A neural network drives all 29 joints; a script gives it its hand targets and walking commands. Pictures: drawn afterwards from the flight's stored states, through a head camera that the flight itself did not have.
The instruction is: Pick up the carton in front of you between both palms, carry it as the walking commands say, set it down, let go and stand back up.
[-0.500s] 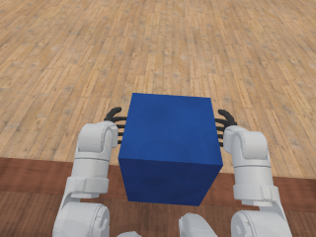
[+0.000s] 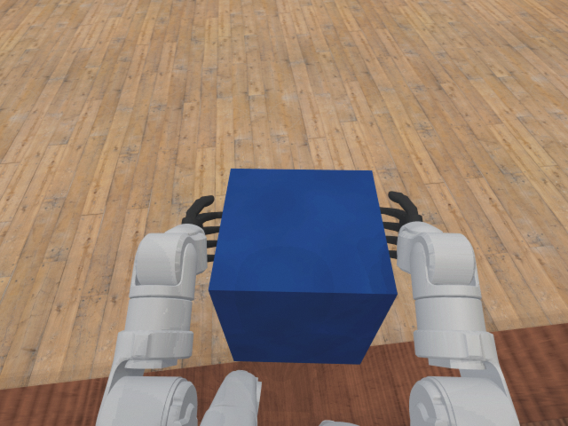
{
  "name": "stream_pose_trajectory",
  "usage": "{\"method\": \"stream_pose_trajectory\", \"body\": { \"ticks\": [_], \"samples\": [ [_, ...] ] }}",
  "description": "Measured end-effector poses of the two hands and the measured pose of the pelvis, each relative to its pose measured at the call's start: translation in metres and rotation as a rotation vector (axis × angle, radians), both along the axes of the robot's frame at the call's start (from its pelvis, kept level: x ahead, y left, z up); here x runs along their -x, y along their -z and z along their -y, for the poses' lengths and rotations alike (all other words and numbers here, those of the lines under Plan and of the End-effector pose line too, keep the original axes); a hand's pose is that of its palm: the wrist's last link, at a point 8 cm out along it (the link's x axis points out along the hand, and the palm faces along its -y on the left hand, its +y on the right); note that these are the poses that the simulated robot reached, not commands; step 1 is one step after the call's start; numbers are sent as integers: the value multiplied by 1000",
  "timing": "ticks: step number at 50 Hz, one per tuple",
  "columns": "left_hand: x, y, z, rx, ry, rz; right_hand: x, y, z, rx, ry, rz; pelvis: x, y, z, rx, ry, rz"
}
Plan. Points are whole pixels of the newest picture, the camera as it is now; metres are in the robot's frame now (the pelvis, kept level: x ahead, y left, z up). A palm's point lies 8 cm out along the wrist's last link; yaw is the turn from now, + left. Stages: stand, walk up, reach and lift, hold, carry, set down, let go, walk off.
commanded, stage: carry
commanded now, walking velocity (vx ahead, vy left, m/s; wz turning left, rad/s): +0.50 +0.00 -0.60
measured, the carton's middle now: (298, 271) +0.34 +0.03 -0.01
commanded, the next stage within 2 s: none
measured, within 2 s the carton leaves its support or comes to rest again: neither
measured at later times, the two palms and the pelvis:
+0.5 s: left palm (286, 151) +0.68 +0.08 -0.07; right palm (417, 188) +0.58 -0.20 -0.06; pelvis +0.31 +0.05 -0.15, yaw -13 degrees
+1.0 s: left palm (301, 125) +0.96 +0.06 -0.22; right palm (396, 125) +0.98 -0.24 -0.21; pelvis +0.62 -0.08 -0.30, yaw +0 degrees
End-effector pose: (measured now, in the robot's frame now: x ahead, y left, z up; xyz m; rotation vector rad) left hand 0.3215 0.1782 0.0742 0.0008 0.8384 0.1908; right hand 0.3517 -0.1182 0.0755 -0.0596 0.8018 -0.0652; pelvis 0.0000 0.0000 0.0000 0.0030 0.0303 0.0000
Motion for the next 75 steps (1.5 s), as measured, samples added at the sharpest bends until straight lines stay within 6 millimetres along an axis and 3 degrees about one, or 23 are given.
{"method": "stream_pose_trajectory", "body": {
  "ticks": [4,9,13,17,20,25,29,34,39,44,47,51,56,60,64,69,75],
  "samples": [
    [-48,24,7,-7,52,-39,-31,29,9,-13,59,-39,-42,8,-8,-5,49,-17],
    [-130,37,23,-16,144,22,-83,47,24,-34,161,22,-107,31,-24,-6,135,-34],
    [-206,45,35,-16,218,128,-137,56,34,-29,231,128,-173,70,-37,20,184,-32],
    [-280,70,54,11,303,204,-186,73,49,38,292,200,-234,119,-46,-9,209,-16],
    [-315,94,73,8,365,161,-204,98,64,41,348,151,-266,138,-54,4,221,-23],
    [-354,142,96,20,412,29,-228,139,82,27,414,20,-314,147,-55,9,226,-16],
    [-389,167,104,29,395,-19,-269,158,92,23,412,-25,-353,151,-45,8,206,-23],
    [-449,177,109,33,327,51,-351,167,103,17,349,45,-411,173,-21,-8,148,-32],
    [-523,186,126,32,263,134,-442,177,123,5,294,126,-486,206,13,-25,83,-24],
    [-602,223,140,-9,193,178,-547,214,140,14,194,168,-563,267,52,-42,49,-22],
    [-628,258,133,-31,131,133,-596,250,135,-2,128,126,-591,288,67,-19,25,-40],
    [-644,299,111,-34,16,25,-643,298,112,-35,39,19,-631,299,82,-17,-10,-41],
    [-680,326,85,-18,-98,-28,-701,336,84,-66,-26,-40,-690,303,90,-7,-44,-45],
    [-733,334,72,8,-141,7,-759,341,69,-58,-45,-6,-749,307,90,0,-63,-52],
    [-808,332,69,29,-106,83,-824,329,67,-21,-19,75,-811,315,85,-14,-73,-43],
    [-889,300,88,27,-16,118,-877,301,89,-39,52,109,-864,294,78,2,-61,-63],
    [-965,255,118,38,48,161,-934,253,120,-40,128,153,-933,270,82,35,-40,-72]
  ]
}}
